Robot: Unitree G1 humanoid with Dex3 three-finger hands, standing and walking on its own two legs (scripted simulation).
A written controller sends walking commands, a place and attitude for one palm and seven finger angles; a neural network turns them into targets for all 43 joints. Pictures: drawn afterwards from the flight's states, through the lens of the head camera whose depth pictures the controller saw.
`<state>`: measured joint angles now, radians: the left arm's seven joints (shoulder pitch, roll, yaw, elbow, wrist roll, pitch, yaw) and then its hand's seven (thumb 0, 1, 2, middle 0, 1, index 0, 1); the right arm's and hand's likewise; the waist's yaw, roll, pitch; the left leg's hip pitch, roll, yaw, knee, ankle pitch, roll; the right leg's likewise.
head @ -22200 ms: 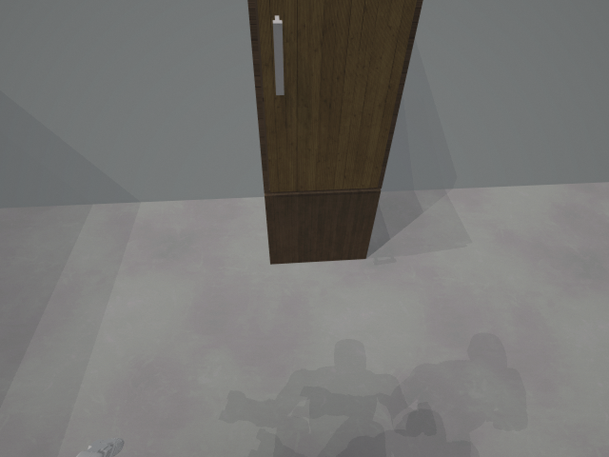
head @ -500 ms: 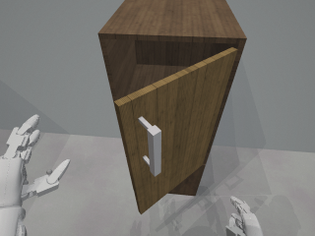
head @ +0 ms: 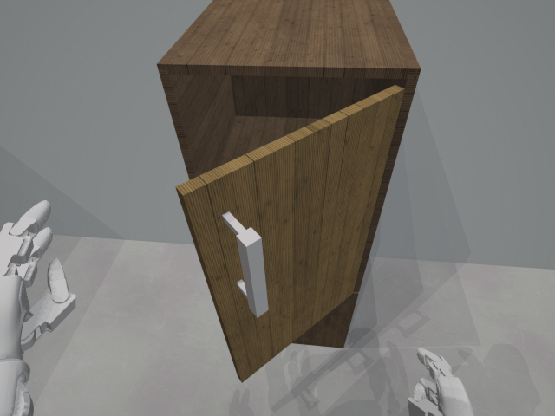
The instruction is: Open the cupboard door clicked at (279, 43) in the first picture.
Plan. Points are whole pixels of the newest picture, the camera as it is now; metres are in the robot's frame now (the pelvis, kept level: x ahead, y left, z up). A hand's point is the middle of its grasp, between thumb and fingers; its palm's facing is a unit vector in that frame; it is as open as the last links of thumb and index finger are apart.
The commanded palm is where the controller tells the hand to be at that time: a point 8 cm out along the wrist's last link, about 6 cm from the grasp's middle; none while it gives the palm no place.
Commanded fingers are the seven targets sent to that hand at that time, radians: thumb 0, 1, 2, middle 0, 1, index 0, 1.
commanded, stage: draw the hand back to the body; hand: left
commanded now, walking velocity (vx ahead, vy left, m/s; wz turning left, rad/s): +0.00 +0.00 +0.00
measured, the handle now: (245, 267) +0.28 +0.08 +0.10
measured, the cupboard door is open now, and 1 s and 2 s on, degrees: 44 44 44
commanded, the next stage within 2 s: step back with the hand held close in 0.02 s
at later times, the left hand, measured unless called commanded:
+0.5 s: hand (47, 323) +0.16 +0.28 +0.14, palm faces +0.29 -0.82 -0.50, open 7.4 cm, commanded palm +0.10 +0.32 +0.17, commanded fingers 0.00 0.90 0.90 -0.20 -0.30 -0.20 -0.30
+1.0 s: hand out of the picture +0.04 +0.34 +0.15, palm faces +0.45 -0.80 -0.41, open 7.4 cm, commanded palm -0.04 +0.37 +0.17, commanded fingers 0.00 0.90 0.90 -0.20 -0.30 -0.20 -0.30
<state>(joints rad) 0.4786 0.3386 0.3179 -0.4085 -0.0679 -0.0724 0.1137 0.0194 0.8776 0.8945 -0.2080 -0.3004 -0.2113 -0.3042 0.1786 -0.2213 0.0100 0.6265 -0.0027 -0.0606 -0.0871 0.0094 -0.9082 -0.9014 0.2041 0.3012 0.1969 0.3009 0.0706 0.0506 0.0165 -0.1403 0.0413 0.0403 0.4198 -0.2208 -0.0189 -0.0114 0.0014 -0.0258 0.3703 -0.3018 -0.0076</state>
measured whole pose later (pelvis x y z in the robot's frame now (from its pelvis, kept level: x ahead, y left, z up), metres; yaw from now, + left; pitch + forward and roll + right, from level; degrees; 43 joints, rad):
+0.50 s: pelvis -0.05 +0.03 +0.00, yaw -2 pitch +0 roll -1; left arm 0.57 0.44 0.38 -0.52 -0.06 -0.11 0.11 0.02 0.89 0.90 -0.21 -0.30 -0.21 -0.30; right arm 0.14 -0.23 -0.02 0.52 0.02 0.05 -0.08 0.01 -0.91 -0.90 0.20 0.30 0.20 0.30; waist 0.01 0.01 0.07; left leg -0.30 0.05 0.08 0.49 -0.18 0.02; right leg -0.19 0.00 0.02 0.45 -0.25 0.03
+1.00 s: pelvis -0.17 +0.07 -0.02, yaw +1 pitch -1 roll -1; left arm 0.46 0.41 0.42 -0.52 -0.04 -0.18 0.16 0.02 0.88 0.90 -0.21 -0.30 -0.21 -0.30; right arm 0.19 -0.19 0.00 0.61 -0.01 -0.08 -0.08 0.01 -0.91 -0.90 0.20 0.30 0.20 0.30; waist 0.02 -0.04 0.09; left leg -0.35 -0.02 0.02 0.61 -0.25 0.04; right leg -0.41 -0.02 0.05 0.76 -0.41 0.04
